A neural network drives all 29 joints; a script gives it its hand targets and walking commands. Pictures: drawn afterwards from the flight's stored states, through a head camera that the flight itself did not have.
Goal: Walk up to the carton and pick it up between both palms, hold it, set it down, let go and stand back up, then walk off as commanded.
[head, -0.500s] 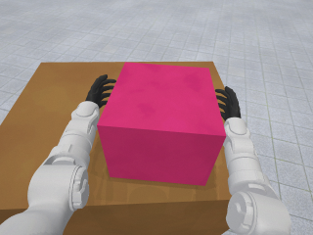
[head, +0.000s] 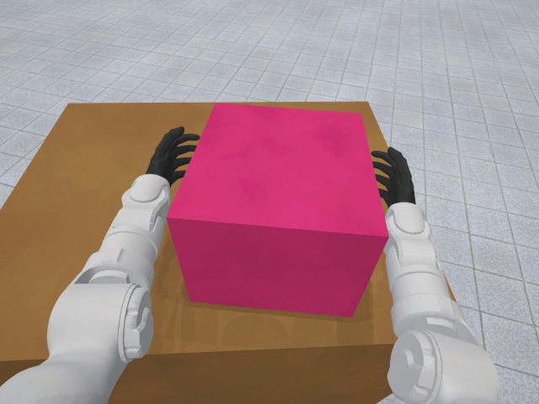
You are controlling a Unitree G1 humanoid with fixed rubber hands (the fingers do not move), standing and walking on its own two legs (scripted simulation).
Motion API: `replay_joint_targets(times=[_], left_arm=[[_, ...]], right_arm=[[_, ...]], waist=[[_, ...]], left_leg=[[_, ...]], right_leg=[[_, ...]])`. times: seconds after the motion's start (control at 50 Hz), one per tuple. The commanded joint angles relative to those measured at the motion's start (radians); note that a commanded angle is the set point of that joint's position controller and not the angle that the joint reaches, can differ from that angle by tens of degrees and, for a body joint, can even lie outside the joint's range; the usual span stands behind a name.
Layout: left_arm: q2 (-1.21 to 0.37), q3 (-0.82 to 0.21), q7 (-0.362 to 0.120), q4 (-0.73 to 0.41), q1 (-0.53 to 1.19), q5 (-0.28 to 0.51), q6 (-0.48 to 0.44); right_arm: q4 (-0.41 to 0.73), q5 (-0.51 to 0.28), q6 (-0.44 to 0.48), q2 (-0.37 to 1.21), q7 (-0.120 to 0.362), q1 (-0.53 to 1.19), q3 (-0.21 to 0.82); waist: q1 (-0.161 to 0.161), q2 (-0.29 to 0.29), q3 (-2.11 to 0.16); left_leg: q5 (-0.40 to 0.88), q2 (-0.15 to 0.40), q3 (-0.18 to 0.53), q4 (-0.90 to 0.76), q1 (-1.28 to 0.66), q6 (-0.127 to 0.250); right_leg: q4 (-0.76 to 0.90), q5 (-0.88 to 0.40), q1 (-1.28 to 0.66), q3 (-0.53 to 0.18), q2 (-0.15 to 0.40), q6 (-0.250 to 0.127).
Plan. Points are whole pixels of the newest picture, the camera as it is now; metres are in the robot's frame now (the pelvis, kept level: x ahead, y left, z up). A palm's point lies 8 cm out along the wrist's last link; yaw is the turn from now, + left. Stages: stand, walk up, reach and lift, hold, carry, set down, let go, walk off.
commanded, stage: set down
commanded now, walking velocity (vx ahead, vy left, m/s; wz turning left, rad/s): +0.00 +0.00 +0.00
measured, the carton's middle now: (279, 203) +0.45 -0.01 +0.04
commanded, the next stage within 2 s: none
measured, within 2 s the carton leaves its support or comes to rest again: rests again in 0.26 s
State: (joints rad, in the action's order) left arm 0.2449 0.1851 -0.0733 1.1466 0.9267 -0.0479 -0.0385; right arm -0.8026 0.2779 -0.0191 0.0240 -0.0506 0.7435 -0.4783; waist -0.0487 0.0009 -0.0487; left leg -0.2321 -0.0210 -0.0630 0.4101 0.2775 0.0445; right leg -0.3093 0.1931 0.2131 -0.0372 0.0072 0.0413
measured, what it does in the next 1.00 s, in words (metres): stands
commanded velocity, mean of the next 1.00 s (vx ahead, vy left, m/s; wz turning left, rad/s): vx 0.00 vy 0.00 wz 0.00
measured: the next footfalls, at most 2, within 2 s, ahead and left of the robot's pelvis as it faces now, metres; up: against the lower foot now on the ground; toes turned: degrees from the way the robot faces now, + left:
none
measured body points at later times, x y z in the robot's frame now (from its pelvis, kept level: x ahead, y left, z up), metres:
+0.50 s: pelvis +0.00 +0.00 +0.00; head +0.03 +0.01 +0.45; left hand +0.45 +0.18 +0.11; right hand +0.41 -0.19 +0.10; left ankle -0.02 +0.07 -0.74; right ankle -0.03 -0.15 -0.74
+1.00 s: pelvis +0.00 +0.00 +0.00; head +0.04 +0.01 +0.45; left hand +0.45 +0.18 +0.11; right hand +0.41 -0.19 +0.09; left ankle -0.02 +0.07 -0.74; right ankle -0.03 -0.15 -0.74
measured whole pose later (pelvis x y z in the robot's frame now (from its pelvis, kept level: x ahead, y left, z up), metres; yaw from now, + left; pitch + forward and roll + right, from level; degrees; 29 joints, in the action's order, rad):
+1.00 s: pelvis +0.00 +0.00 +0.00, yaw +0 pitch +5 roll -2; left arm 0.24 0.28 -0.14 1.15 0.93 -0.08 -0.09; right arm -0.80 0.35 0.08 0.07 -0.04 0.74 -0.56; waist -0.05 0.00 -0.01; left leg -0.23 -0.02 -0.06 0.41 0.28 0.04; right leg -0.31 0.19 0.21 -0.04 0.01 0.04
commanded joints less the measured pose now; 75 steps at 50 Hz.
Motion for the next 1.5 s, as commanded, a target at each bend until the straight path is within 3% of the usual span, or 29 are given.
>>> replay_joint_targets(times=[0.0,0.58,0.98,1.12,1.2,1.24,1.32,1.4,1.48], left_arm=[[-0.496,-0.044,-0.211,-0.049,0.711,-0.015,-0.078],[-0.451,0.031,-0.215,-0.016,0.607,-0.111,-0.076],[-0.440,0.073,-0.208,-0.007,0.552,-0.154,-0.079],[-0.273,0.110,-0.177,0.008,0.542,-0.152,-0.085],[-0.080,0.105,-0.110,-0.002,0.518,-0.113,-0.099],[0.053,0.052,-0.054,-0.024,0.516,-0.051,-0.106],[0.125,-0.099,0.026,-0.040,0.586,0.104,-0.127],[0.158,-0.194,0.053,0.060,0.591,0.214,-0.174],[0.196,-0.205,0.041,0.130,0.584,0.223,-0.197]], right_arm=[[0.071,0.022,0.071,0.482,0.082,0.679,0.226],[0.004,0.093,0.087,0.435,0.100,0.542,0.135],[-0.021,0.108,0.096,0.417,0.103,0.483,0.109],[-0.039,0.093,0.101,0.235,0.078,0.449,0.053],[-0.077,0.041,0.110,0.046,0.023,0.408,0.023],[-0.099,-0.021,0.123,-0.095,-0.024,0.405,0.040],[-0.145,-0.138,0.174,-0.197,-0.082,0.506,0.102],[-0.162,-0.217,0.231,-0.245,-0.104,0.575,0.155],[-0.269,-0.265,0.259,-0.288,-0.110,0.568,0.204]], waist=[[-0.121,0.007,-0.529],[-0.115,0.009,-0.368],[-0.115,0.007,-0.321],[-0.122,0.011,-0.325],[-0.126,0.018,-0.336],[-0.135,0.027,-0.384],[-0.160,0.052,-0.581],[-0.163,0.060,-0.727],[-0.143,0.084,-0.707]], left_leg=[[0.462,0.013,0.027,-0.039,-0.194,-0.110],[0.388,0.038,0.023,-0.053,-0.222,-0.104],[0.363,0.048,0.030,-0.059,-0.222,-0.100],[0.373,0.049,0.032,-0.056,-0.233,-0.106],[0.386,0.057,0.044,-0.036,-0.230,-0.110],[0.390,0.061,0.049,-0.015,-0.220,-0.117],[0.448,0.073,0.054,0.056,-0.204,-0.144],[0.608,0.077,0.062,0.144,-0.218,-0.161],[0.762,0.083,0.074,0.187,-0.259,-0.172]], right_leg=[[-0.065,-0.459,-0.231,0.079,-0.020,0.008],[-0.042,-0.274,-0.143,0.090,-0.025,-0.007],[-0.032,-0.229,-0.109,0.092,-0.022,-0.013],[-0.031,-0.223,-0.083,0.096,-0.022,-0.013],[-0.030,-0.212,-0.031,0.104,-0.024,-0.008],[-0.036,-0.224,0.005,0.110,-0.030,-0.008],[-0.056,-0.281,0.093,0.114,-0.047,-0.016],[-0.097,-0.366,0.155,0.110,-0.057,-0.027],[-0.113,-0.414,0.166,0.104,-0.061,-0.033]])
